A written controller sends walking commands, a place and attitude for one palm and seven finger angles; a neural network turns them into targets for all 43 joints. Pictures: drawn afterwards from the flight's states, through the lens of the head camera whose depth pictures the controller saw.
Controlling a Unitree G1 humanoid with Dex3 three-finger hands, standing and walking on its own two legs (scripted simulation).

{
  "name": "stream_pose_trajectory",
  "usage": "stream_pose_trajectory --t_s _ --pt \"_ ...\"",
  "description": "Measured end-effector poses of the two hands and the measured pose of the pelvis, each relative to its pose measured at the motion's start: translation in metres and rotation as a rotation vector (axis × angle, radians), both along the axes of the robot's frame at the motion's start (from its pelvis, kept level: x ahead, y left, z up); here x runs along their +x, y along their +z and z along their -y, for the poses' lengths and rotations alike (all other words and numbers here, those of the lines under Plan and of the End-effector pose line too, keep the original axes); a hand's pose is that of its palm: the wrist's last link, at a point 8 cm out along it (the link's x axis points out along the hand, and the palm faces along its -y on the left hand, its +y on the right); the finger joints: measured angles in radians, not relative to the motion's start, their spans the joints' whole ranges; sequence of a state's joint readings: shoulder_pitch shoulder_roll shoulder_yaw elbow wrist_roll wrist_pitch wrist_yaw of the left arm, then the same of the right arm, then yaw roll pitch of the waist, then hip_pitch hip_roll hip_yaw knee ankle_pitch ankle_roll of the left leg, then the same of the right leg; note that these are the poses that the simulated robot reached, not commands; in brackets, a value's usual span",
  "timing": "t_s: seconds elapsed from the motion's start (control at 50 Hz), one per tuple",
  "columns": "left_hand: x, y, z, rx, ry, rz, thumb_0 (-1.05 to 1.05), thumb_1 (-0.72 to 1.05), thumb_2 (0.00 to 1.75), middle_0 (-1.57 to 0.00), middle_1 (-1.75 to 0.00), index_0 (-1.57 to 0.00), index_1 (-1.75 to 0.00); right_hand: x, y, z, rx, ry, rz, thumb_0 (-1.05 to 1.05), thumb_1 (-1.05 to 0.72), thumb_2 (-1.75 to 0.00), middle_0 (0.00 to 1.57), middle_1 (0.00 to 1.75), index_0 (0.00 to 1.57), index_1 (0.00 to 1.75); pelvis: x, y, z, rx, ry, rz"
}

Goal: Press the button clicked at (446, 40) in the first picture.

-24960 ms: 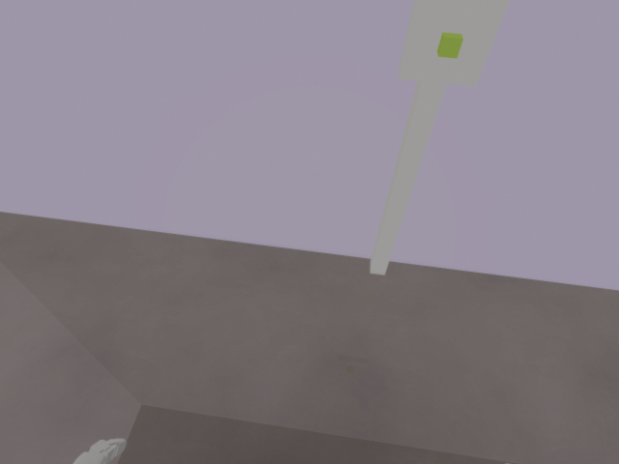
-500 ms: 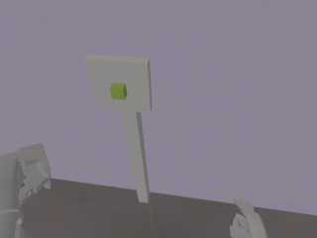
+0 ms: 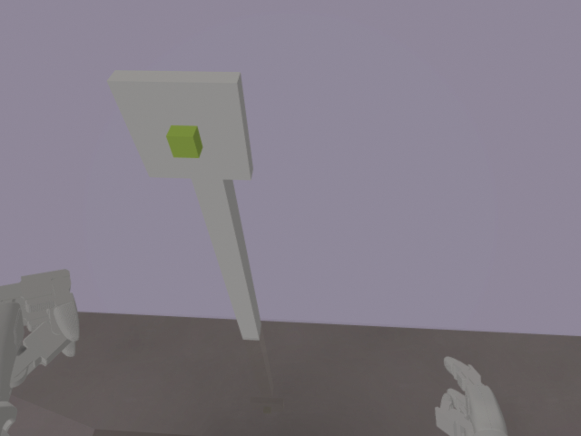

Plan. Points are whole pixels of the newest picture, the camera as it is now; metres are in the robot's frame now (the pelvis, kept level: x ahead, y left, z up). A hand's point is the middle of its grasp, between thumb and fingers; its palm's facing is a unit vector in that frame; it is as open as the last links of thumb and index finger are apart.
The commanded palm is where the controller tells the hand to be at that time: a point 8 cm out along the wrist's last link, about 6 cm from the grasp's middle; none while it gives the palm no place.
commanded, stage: step back with the hand held close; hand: left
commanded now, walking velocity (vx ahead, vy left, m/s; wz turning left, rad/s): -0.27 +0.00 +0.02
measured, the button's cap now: (185, 140) +0.49 +0.19 +0.14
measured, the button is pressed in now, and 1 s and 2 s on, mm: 0 0 0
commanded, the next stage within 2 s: stop stepping back and stand still in 0.84 s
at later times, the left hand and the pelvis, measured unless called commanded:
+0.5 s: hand out of the picture +0.10 +0.27 +0.17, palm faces +0.41 -0.81 -0.42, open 3.1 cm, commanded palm +0.03 +0.31 +0.17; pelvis -0.09 +0.03 -0.02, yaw +1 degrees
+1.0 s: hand out of the picture +0.01 +0.26 +0.17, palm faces +0.31 -0.85 -0.44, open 3.1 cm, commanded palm -0.07 +0.30 +0.17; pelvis -0.21 +0.03 -0.01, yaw -2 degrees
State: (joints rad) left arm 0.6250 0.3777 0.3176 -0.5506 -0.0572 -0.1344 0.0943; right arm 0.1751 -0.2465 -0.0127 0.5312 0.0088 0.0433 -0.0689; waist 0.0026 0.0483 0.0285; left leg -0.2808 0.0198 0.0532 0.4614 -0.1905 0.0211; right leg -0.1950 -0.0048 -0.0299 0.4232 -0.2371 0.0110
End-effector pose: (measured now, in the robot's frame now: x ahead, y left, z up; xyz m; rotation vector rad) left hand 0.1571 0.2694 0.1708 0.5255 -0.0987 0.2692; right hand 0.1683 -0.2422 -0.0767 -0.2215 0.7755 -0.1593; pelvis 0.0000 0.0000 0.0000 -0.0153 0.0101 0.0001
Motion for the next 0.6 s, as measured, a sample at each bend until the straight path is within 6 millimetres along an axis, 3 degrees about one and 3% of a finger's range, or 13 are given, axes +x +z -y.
stream_pose_trajectory --t_s 0.14,0.38,0.6 --pt "-0.026 0.013 -0.009 0.054 -0.013 0.079 0.02 0.89 0.89 -1.31 -1.5 -1.3 -1.5 -0.024 0.004 -0.005 -0.009 -0.013 0.013 0.02 -0.91 -0.9 0.2 0.3 0.2 0.3 -0.022 -0.004 -0.003 -0.003 0.0 0.005" --pt "-0.085 0.003 -0.022 0.013 0.034 0.165 0.02 0.89 0.89 -1.31 -1.5 -1.31 -1.5 -0.073 0.002 -0.022 -0.031 0.032 0.054 0.02 -0.91 -0.9 0.2 0.3 0.2 0.3 -0.069 -0.011 -0.014 -0.03 0.017 0.021" --pt "-0.122 0.017 -0.047 0.076 0.038 0.267 0.02 0.89 0.89 -1.31 -1.5 -1.31 -1.5 -0.125 -0.004 -0.043 -0.034 0.042 0.022 0.02 -0.91 -0.9 0.2 0.3 0.2 0.3 -0.108 -0.013 -0.025 -0.074 0.069 0.01"
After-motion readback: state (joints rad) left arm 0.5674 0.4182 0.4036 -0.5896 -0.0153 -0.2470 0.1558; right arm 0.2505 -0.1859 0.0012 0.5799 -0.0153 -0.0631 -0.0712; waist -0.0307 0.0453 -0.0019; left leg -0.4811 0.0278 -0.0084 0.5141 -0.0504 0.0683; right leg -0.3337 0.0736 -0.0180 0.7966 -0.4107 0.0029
